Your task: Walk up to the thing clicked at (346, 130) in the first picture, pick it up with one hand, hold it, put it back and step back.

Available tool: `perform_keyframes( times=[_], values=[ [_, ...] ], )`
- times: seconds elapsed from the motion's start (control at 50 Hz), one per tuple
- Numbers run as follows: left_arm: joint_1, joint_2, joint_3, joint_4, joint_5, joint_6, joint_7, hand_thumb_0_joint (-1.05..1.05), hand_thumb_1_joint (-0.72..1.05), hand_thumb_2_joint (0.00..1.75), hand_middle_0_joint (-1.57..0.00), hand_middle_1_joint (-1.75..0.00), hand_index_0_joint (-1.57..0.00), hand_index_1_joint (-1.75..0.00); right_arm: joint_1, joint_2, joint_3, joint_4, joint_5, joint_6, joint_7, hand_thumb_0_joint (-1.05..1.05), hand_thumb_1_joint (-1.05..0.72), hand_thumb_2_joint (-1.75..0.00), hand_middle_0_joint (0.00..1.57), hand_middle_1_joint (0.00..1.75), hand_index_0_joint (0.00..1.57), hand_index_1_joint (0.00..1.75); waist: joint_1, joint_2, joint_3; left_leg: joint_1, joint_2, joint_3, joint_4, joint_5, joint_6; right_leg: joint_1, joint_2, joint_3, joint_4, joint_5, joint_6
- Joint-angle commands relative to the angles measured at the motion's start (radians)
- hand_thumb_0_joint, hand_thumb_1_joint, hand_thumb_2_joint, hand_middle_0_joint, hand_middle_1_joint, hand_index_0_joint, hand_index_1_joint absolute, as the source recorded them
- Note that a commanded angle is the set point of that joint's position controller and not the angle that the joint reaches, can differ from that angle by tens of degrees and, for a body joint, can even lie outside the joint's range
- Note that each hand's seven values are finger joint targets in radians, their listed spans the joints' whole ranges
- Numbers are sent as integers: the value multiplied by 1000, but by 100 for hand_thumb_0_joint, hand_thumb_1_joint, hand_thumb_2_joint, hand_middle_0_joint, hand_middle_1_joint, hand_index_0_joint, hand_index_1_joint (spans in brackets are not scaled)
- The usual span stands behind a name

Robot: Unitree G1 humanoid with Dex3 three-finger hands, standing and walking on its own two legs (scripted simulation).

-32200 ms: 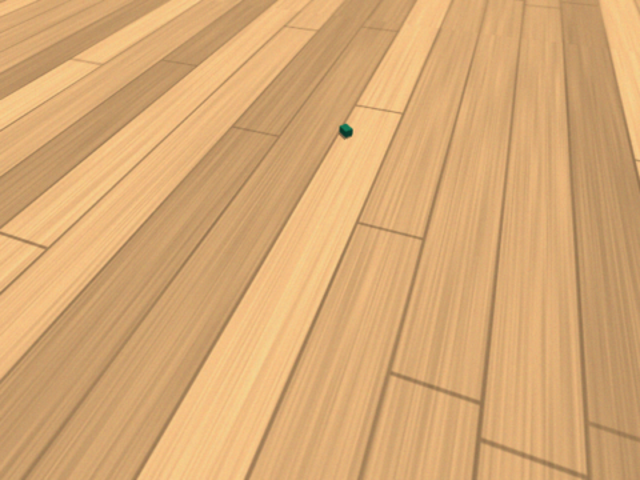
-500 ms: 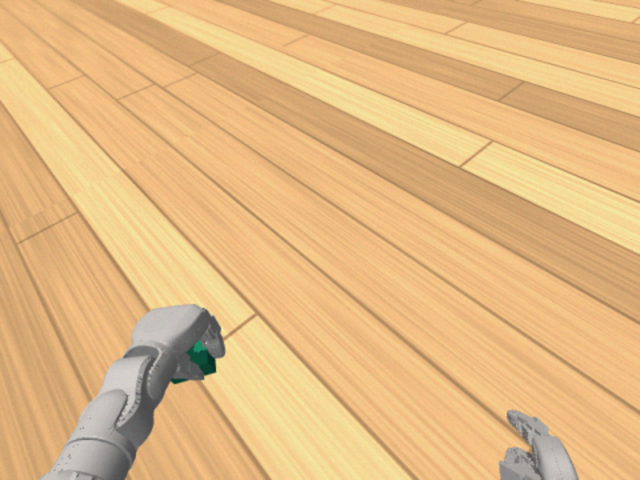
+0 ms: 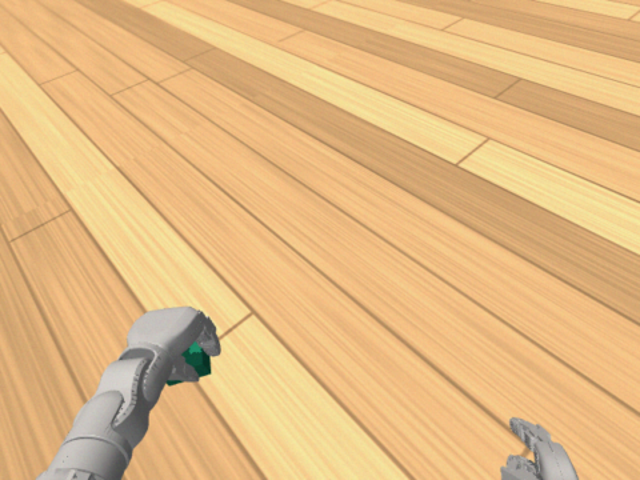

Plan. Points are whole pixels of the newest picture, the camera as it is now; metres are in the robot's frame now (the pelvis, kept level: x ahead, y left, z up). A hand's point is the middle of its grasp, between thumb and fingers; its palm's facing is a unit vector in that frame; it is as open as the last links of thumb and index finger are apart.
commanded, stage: crouch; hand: left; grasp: from above
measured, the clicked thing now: (185, 361) +0.31 +0.24 -0.07
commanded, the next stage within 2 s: lower in 1.76 s
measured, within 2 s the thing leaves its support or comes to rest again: neither
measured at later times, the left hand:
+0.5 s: hand (204, 394) +0.32 +0.27 -0.24, palm faces -0.41 +0.03 -0.91, open 5.6 cm
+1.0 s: hand (222, 415) +0.35 +0.31 -0.47, palm faces -0.46 -0.02 -0.89, open 5.0 cm
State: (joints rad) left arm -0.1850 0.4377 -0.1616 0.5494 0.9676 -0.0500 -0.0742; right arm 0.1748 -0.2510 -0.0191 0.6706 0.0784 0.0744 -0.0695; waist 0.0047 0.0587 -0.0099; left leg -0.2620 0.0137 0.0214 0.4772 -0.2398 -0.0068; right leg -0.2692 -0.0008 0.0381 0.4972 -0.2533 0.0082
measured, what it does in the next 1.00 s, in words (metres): lowers itself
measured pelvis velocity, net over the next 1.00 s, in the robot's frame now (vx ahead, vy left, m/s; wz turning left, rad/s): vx -0.08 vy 0.02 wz -0.04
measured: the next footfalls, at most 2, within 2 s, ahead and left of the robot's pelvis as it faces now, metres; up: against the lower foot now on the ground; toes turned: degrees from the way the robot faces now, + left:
none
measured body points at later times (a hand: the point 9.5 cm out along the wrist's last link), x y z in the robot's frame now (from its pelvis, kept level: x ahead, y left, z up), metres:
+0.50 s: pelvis -0.05 +0.01 -0.14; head +0.08 +0.03 +0.29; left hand +0.34 +0.27 -0.19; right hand +0.04 -0.27 -0.26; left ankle +0.00 +0.13 -0.74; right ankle +0.00 -0.12 -0.74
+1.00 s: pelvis -0.08 +0.02 -0.32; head +0.14 +0.07 +0.07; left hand +0.37 +0.31 -0.42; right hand -0.01 -0.26 -0.44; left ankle +0.00 +0.13 -0.74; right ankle +0.00 -0.12 -0.74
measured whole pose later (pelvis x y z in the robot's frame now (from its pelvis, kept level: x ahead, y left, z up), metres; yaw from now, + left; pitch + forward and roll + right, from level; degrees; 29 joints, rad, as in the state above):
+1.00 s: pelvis -0.08 +0.02 -0.32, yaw -2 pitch +38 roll -7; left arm -0.75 0.66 0.09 1.21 1.25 -0.26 0.32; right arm 0.17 -0.24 -0.01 0.75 -0.08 -0.04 0.07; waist -0.15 0.02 -0.17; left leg -2.00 0.00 -0.08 2.00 -0.66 0.01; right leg -1.93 0.01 -0.04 1.94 -0.67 0.04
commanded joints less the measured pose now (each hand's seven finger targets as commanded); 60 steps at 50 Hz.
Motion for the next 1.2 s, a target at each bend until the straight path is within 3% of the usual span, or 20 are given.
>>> perform_keyframes(
  times=[0.0,0.04,0.08,0.1,0.22,0.34,0.42,0.46,0.62,0.74,0.84,0.88,0.9,0.92,0.94,0.96,1.06,1.08,1.16,1.18],
  values=[
    [-230,184,94,-76,16,-49,57,0,76,12,-106,-21,-111,-17,-84,-115,-39,-139,-3,-28,-12,0,-88,-90,20,30,20,30,-8,-107,-165,61,-39,10,0,193,29,-27,22,-18,-51,183,-10],
    [-303,225,125,-85,40,-83,93,0,75,9,-105,-22,-110,-16,-67,-122,-44,-124,-11,-23,-11,0,-88,-89,20,30,20,30,-11,-87,-213,24,-39,10,57,197,27,-67,21,-18,5,189,-12],
    [-316,234,147,-4,72,-105,142,0,75,7,-104,-22,-111,-16,-53,-120,-48,-111,-23,-16,-5,0,-88,-89,20,30,20,30,-14,-61,-224,-52,-41,13,133,185,21,-134,23,-20,73,177,-16],
    [-342,211,134,11,81,-114,167,0,75,5,-104,-23,-110,-16,-42,-125,-54,-104,-29,-15,-1,0,-88,-89,20,30,20,30,-26,-70,-248,-80,-41,13,175,184,19,-170,24,-19,115,181,-16],
    [-488,229,121,221,185,-132,318,0,74,7,-105,-24,-111,-18,36,-149,-83,-90,-64,-6,28,0,-89,-90,20,30,20,30,-63,-36,-390,-365,-36,6,476,109,18,-448,30,-24,369,101,-21],
    [-666,255,121,337,202,-124,407,0,73,6,-103,-25,-109,-18,79,-176,-103,-75,-78,-23,48,0,-89,-90,20,30,20,30,-80,26,-512,-574,-32,-22,641,-78,15,-708,37,-46,559,-73,-33],
    [-667,250,133,396,198,-103,427,0,77,8,-107,-23,-113,-17,108,-188,-113,-50,-88,-47,49,0,-89,-89,20,30,20,30,-82,34,-614,-680,-23,-58,744,-99,17,-841,38,-68,698,-102,-40],
    [-717,291,158,351,199,-99,432,0,80,11,-109,-25,-115,-19,115,-192,-120,-44,-94,-58,48,0,-89,-89,20,30,20,30,-76,69,-685,-715,-21,-67,793,-126,16,-894,36,-73,756,-122,-42],
    [-782,366,213,455,216,-97,433,0,78,7,-108,-20,-114,-14,128,-210,-117,-11,-110,-93,51,0,-89,-89,20,30,20,30,-105,95,-700,-900,-11,-139,919,-281,4,-1179,31,-97,966,-258,-50],
    [-816,397,235,523,213,-137,413,0,89,10,-116,-20,-122,-14,150,-207,-102,4,-121,-119,78,0,-89,-89,20,30,20,30,-139,49,-712,-1112,-30,-114,1076,-351,24,-1269,28,-98,1058,-312,-49],
    [-831,459,267,554,244,-183,416,0,94,8,-121,-18,-126,-12,154,-204,-74,16,-138,-127,105,0,-89,-90,20,30,20,30,-137,97,-750,-1161,-30,-111,1191,-307,24,-1376,28,-109,1160,-293,-51],
    [-886,470,270,501,256,-206,422,0,92,8,-119,-18,-125,-12,166,-203,-70,36,-146,-127,117,0,-89,-90,20,30,20,30,-142,154,-821,-1132,-27,-110,1237,-245,20,-1406,29,-115,1206,-254,-51],
    [-893,542,325,483,263,-215,431,0,92,5,-119,-18,-125,-12,173,-232,-83,37,-151,-127,121,0,-89,-90,20,30,20,30,-131,188,-836,-1119,-26,-111,1256,-199,15,-1419,25,-116,1233,-227,-51],
    [-893,521,311,486,268,-220,435,0,91,3,-119,-16,-125,-10,169,-210,-68,34,-156,-127,127,0,-90,-90,20,30,20,30,-125,206,-858,-1104,-25,-106,1280,-163,15,-1425,29,-120,1251,-206,-52],
    [-890,537,329,495,272,-224,439,0,91,5,-120,-15,-125,-9,178,-232,-80,45,-164,-124,133,0,-90,-90,20,30,20,30,-136,212,-863,-1082,-19,-116,1298,-124,11,-1453,24,-124,1270,-190,-48],
    [-911,524,313,495,283,-231,441,0,93,4,-121,-15,-127,-9,182,-216,-66,42,-166,-124,141,0,-90,-90,20,30,20,30,-145,227,-862,-1070,-17,-121,1310,-97,8,-1467,26,-128,1287,-178,-50],
    [-941,560,343,519,296,-239,460,0,92,4,-121,-14,-127,-9,184,-239,-79,57,-183,-116,160,0,-90,-90,20,30,20,30,-152,264,-846,-1129,-14,-109,1374,-118,9,-1516,28,-143,1349,-183,-49],
    [-948,547,329,532,294,-238,458,0,94,4,-122,-14,-128,-9,182,-233,-76,55,-186,-117,165,0,-90,-90,20,30,20,30,-162,252,-837,-1143,-13,-106,1389,-119,13,-1517,30,-145,1355,-179,-48],
    [-955,588,347,555,292,-232,457,0,94,6,-123,-15,-128,-10,169,-245,-75,54,-191,-111,175,0,-90,-90,20,30,20,30,-159,245,-819,-1221,-17,-89,1438,-157,23,-1524,37,-146,1384,-193,-46],
    [-932,561,328,601,293,-228,450,0,94,8,-122,-17,-128,-11,172,-239,-73,54,-193,-112,178,0,-90,-90,20,30,20,30,-171,200,-802,-1248,-16,-89,1457,-170,28,-1526,41,-150,1388,-193,-44]
  ],
)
